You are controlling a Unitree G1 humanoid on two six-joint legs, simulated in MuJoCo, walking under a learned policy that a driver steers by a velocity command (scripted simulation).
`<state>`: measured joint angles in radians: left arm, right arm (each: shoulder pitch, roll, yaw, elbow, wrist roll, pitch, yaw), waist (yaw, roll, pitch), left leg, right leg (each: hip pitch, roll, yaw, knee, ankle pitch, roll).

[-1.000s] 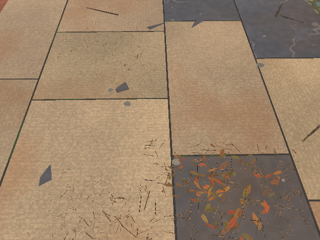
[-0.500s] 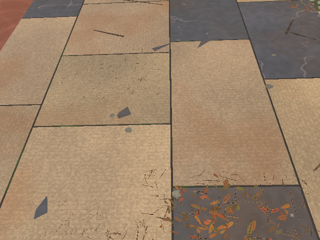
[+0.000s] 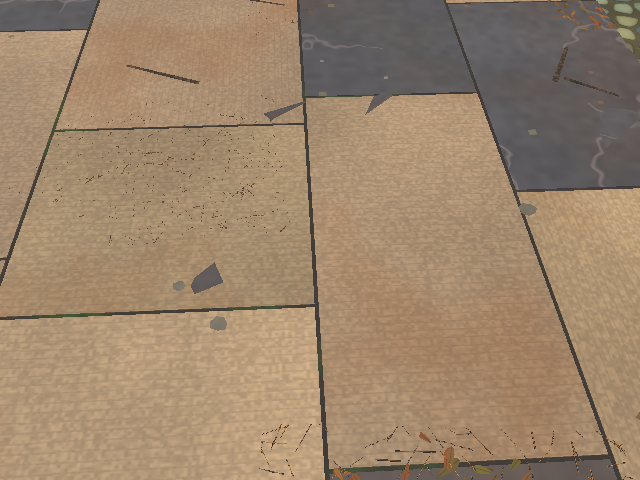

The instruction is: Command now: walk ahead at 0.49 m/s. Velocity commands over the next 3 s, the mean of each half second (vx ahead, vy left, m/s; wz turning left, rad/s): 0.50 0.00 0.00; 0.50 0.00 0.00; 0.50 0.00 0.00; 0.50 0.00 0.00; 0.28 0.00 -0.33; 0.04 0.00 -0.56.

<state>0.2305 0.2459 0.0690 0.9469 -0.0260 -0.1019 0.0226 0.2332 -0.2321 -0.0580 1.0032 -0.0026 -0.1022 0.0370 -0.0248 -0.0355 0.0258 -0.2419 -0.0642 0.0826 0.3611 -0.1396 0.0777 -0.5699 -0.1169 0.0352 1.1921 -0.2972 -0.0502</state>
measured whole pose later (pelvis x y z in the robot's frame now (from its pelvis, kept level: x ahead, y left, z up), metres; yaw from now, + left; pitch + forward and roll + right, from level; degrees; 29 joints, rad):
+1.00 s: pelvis +0.58 -0.01 -0.01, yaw +0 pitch +2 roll +0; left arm 0.33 0.25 0.06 1.00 -0.03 -0.09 0.00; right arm 0.10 -0.24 -0.07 0.91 0.01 -0.10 0.03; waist 0.01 -0.02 0.03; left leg -0.42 -0.01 0.06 0.54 -0.15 0.06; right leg -0.31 -0.02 0.03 1.15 -0.44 -0.04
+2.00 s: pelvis +1.15 -0.02 -0.02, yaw +1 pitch +2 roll -2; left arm 0.39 0.26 0.08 1.02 -0.02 -0.06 0.01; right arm 0.00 -0.23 -0.06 0.87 0.02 -0.09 0.04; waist 0.06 0.01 0.01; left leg -0.50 0.04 0.03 0.50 -0.05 0.06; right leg 0.06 -0.01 -0.06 0.35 -0.43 0.01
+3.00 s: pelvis +1.43 +0.01 -0.01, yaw -29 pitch +3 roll +0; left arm 0.14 0.31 0.10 0.67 -0.01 0.04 0.03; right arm 0.16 -0.28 -0.08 0.85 -0.03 -0.01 -0.02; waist 0.00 -0.04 0.01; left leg -0.32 0.00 -0.04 0.53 -0.24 0.00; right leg -0.51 0.14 0.16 0.81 -0.42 -0.01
